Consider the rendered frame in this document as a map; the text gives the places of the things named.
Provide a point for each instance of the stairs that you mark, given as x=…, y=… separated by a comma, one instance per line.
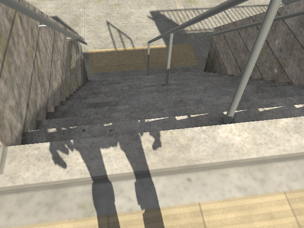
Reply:
x=139, y=104

